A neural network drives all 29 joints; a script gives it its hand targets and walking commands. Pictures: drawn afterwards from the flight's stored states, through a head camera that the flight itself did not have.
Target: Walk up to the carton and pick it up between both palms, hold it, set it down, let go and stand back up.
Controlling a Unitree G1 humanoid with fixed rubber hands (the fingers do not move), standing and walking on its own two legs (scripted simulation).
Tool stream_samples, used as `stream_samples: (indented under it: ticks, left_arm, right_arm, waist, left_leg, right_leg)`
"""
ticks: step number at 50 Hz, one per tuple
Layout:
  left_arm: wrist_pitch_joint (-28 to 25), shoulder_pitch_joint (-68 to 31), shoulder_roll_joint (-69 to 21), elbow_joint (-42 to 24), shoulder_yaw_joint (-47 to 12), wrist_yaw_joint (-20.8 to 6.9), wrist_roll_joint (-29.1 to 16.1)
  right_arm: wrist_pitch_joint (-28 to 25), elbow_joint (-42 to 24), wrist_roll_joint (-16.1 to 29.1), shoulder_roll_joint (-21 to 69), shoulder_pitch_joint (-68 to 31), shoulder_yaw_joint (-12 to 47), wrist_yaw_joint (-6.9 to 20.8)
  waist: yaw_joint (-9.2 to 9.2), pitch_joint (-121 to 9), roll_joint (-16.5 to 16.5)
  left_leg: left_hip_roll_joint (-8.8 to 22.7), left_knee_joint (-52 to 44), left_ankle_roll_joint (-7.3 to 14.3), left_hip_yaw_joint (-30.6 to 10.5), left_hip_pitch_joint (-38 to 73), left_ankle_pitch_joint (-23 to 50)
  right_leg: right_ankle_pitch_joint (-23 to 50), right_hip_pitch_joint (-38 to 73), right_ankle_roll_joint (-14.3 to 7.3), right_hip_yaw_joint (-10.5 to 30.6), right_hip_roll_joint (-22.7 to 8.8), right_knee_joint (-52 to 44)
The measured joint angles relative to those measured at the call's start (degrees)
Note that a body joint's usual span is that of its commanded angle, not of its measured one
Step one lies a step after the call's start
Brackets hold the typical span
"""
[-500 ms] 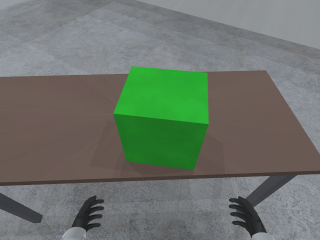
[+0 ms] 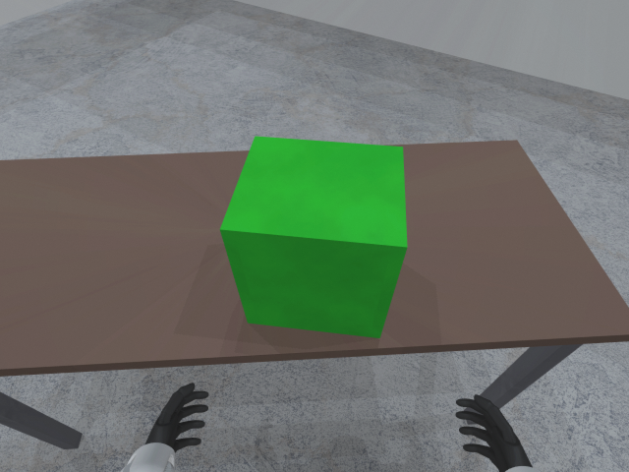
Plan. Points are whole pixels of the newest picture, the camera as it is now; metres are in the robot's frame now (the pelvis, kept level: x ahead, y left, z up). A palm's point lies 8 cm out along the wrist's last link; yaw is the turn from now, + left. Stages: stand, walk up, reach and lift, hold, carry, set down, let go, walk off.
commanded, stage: let go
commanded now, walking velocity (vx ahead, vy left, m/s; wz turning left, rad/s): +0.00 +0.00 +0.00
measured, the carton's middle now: (319, 241) +0.42 +0.02 +0.02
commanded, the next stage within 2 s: stand in 0.04 s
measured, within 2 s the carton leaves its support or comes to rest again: neither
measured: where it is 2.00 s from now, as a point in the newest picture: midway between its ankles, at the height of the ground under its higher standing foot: outside the picture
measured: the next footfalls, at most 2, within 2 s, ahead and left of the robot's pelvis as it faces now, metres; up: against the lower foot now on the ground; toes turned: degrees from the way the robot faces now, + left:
none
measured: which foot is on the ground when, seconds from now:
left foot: down 0.00-1.00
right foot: down 0.00-1.00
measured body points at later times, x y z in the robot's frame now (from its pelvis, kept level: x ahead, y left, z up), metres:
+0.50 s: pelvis -0.02 +0.00 +0.00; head -0.04 +0.00 +0.45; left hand +0.05 +0.30 -0.11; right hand +0.07 -0.29 -0.12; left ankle -0.01 +0.13 -0.75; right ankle -0.01 -0.10 -0.75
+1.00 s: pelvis -0.05 +0.01 +0.00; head -0.06 +0.01 +0.45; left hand -0.01 +0.30 -0.13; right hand +0.02 -0.28 -0.13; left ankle -0.01 +0.13 -0.75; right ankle -0.01 -0.11 -0.75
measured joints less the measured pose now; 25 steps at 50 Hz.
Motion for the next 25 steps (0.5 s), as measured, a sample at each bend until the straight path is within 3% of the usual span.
stream_samples:
  ticks: [2, 10, 25]
  left_arm:
    - [0.1, 0.1, -0.1, -0.1, 0.1, 0.0, 0.2]
    - [-7.8, 3.1, 3.6, 6.7, 2.8, -0.5, 1.6]
    - [-8.7, 7.0, 7.7, 14.3, 3.1, 0.0, 0.4]
  right_arm:
    - [0.2, -0.2, -0.1, 0.0, 0.0, 0.0, 0.1]
    - [9.2, 1.0, -0.2, -5.1, 1.9, -1.1, -1.3]
    - [11.1, 7.0, 0.1, -9.6, 4.2, -1.4, -0.9]
  waist:
    - [-0.03, 0.0, 0.0]
    - [-0.51, -3.3, 1.3]
    - [-0.76, -1.9, 1.4]
  left_leg:
    - [0.0, 0.1, 0.0, -0.1, 0.0, 0.0]
    - [-0.2, 5.9, 0.3, -1.4, -4.5, -2.6]
    - [-0.9, 4.4, 0.6, -2.3, -3.2, -0.3]
  right_leg:
    - [0.0, 0.1, 0.0, -0.1, 0.0, -0.1]
    - [-2.3, -3.4, 0.3, -1.3, -0.3, 4.5]
    - [-0.5, -1.7, 0.6, -2.1, -1.1, 3.1]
